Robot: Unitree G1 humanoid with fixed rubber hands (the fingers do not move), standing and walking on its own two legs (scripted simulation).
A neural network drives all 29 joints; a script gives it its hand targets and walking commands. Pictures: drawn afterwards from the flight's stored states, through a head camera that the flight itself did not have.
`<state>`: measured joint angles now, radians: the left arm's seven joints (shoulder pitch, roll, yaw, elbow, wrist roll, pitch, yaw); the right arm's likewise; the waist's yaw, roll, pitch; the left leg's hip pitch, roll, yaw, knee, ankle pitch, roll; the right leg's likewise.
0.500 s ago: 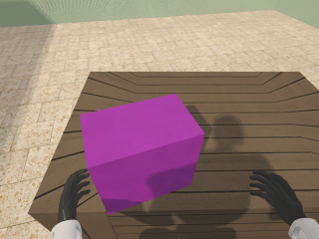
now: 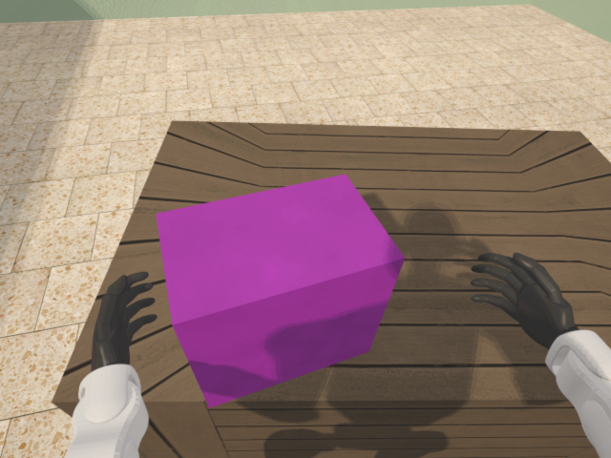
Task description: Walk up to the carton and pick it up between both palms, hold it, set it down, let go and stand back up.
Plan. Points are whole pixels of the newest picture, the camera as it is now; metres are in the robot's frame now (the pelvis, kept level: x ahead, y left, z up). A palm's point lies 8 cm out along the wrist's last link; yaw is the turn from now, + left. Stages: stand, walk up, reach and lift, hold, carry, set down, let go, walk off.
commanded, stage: reach and lift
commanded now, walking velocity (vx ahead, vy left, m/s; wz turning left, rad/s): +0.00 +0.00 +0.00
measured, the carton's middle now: (277, 292) +0.35 +0.09 +0.02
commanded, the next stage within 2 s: none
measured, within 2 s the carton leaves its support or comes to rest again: neither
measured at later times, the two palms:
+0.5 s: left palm (92, 296) +0.26 +0.28 +0.12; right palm (515, 255) +0.35 -0.21 +0.13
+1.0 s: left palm (90, 226) +0.30 +0.28 +0.18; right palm (517, 194) +0.41 -0.21 +0.18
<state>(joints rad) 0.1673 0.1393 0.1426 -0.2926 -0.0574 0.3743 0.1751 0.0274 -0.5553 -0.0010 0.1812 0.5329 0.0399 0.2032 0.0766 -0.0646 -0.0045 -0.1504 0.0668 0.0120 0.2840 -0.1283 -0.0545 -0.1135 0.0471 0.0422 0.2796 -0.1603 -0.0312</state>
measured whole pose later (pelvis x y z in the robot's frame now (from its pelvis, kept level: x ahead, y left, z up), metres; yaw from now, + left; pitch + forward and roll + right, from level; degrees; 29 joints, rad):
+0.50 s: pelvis +0.00 +0.00 +0.00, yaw +0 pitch +1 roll +0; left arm -0.10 0.21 0.31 -0.25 -0.16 0.66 0.07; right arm -0.28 -0.59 0.06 0.16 0.53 0.30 0.08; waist 0.09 -0.01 -0.01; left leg -0.16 0.06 0.01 0.25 -0.11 -0.06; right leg -0.14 0.04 0.04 0.28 -0.16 -0.03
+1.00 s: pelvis +0.00 +0.01 +0.00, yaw +0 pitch +2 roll +0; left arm -0.47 0.24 0.28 0.01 -0.19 0.78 0.12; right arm -0.67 -0.66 0.10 0.54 0.56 0.38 0.14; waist 0.13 0.05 -0.07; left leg -0.21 0.04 0.00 0.28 -0.11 -0.04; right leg -0.18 0.03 0.04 0.30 -0.16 -0.01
